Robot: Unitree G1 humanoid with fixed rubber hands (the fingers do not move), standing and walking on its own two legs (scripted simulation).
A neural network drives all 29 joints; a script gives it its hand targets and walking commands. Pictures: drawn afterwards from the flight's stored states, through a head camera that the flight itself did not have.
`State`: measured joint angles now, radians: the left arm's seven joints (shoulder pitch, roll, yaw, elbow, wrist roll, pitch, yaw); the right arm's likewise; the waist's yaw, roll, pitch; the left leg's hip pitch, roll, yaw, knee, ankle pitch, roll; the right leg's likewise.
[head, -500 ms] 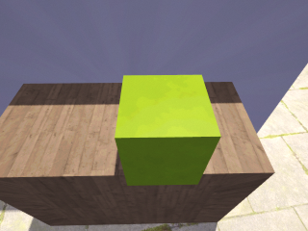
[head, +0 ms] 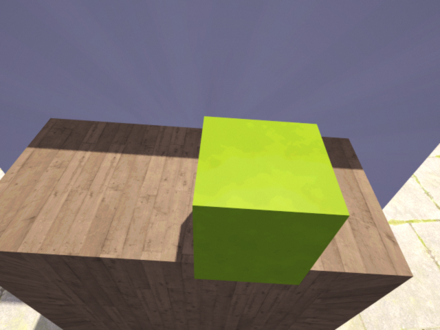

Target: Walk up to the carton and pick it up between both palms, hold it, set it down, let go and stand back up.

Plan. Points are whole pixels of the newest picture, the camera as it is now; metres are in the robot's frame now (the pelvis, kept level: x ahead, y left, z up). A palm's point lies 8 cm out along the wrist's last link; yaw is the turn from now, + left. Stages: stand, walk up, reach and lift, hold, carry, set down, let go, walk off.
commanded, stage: walk up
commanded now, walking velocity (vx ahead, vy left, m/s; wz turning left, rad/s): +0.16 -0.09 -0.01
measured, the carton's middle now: (253, 204) +0.35 -0.03 +0.06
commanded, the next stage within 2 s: none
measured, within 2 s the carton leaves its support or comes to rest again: neither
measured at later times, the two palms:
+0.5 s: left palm out of the picture +0.10 +0.22 -0.14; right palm out of the picture +0.06 -0.22 -0.13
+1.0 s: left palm out of the picture -0.01 +0.26 -0.13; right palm out of the picture -0.03 -0.22 -0.11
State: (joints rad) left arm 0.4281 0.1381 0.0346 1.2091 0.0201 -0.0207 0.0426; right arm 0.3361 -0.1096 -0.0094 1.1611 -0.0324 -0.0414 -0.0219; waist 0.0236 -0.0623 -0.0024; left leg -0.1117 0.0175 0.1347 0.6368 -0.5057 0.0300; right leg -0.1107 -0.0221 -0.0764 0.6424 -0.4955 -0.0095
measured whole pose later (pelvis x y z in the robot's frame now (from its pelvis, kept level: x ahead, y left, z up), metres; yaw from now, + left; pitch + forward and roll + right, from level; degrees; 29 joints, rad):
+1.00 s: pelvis -0.02 +0.02 +0.02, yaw -2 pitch +0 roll +0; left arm 0.28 0.22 0.07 1.06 0.01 0.06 0.02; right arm 0.29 -0.15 -0.04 1.06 -0.02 0.00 -0.03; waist -0.02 -0.05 0.02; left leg -0.27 0.04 0.14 0.41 -0.14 0.03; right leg -0.17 -0.04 0.03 0.53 -0.38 0.03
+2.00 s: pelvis +0.00 -0.01 +0.02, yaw -1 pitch -2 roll +0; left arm 0.33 0.11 0.00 1.14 0.01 -0.03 0.04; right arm 0.29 -0.10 -0.01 1.17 -0.01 -0.01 -0.03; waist -0.01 -0.02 0.03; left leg -0.20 0.07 0.10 0.42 -0.18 -0.03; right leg -0.04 0.00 -0.01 0.39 -0.32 -0.01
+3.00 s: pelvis -0.08 -0.03 +0.03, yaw -1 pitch +0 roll +1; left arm 0.41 0.15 0.04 1.15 0.02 -0.02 0.03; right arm 0.21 -0.13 -0.05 1.06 -0.02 -0.01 -0.02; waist 0.07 -0.06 0.02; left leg -0.17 0.03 0.10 0.39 -0.21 -0.01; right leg -0.22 -0.11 -0.07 0.45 -0.25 0.03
